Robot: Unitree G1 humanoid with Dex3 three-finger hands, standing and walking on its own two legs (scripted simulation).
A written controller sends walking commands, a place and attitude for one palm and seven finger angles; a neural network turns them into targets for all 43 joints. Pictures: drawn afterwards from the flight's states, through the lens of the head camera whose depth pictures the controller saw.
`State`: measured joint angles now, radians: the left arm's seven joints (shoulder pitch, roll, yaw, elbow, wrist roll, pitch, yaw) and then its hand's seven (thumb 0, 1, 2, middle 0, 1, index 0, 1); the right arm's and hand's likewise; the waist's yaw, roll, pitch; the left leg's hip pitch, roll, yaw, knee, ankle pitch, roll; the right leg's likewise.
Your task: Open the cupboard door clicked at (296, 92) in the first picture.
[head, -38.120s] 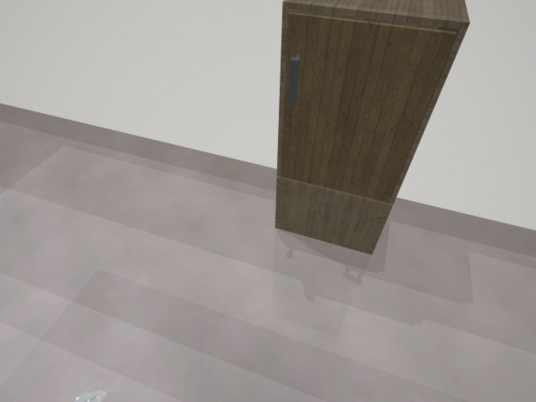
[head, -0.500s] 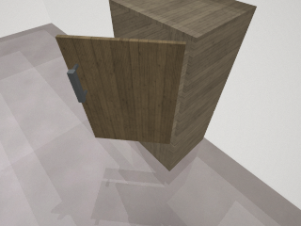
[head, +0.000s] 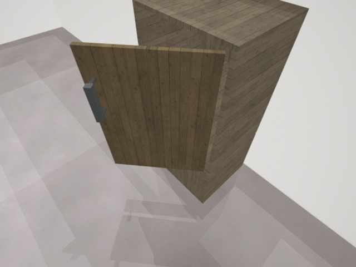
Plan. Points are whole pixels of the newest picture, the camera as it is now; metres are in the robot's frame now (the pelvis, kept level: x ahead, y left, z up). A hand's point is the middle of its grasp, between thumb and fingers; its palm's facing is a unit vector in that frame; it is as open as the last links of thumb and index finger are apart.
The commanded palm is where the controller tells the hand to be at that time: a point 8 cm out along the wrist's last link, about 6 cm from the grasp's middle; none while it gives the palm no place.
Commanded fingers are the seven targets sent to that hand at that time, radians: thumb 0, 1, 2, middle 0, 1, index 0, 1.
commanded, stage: shuffle to correct the standing spot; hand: left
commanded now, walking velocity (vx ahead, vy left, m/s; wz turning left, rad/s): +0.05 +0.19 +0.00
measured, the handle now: (97, 100) +0.58 +0.30 +0.02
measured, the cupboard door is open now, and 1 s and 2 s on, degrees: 41 41 41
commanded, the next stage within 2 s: come to a stop and stand still in 0.72 s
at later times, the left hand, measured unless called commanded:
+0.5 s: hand out of the picture +0.05 +0.24 -0.17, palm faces +0.03 -0.97 -0.25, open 7.4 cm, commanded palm none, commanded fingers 0.00 0.90 0.90 -0.20 -0.30 -0.20 -0.30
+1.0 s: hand out of the picture +0.04 +0.35 -0.19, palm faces +0.08 -0.97 -0.24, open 7.4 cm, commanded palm none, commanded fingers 0.00 0.90 0.90 -0.20 -0.30 -0.20 -0.30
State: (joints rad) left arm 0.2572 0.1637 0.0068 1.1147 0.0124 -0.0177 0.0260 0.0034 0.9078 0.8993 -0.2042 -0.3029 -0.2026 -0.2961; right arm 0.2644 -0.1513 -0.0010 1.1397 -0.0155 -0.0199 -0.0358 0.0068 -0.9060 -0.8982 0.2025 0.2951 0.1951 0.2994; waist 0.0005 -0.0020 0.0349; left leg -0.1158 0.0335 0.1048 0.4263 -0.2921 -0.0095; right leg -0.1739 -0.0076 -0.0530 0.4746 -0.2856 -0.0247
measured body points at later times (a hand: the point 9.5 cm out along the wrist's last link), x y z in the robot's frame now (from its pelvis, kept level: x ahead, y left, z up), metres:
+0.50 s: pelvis +0.00 +0.05 -0.01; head +0.04 +0.03 +0.44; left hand +0.05 +0.29 -0.15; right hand -0.01 -0.17 -0.18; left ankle -0.04 +0.12 -0.74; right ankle -0.01 -0.05 -0.72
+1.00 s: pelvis +0.03 +0.14 -0.01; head +0.06 +0.17 +0.44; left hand +0.03 +0.40 -0.17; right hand +0.10 -0.10 -0.15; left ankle +0.05 +0.26 -0.74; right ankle -0.01 +0.00 -0.69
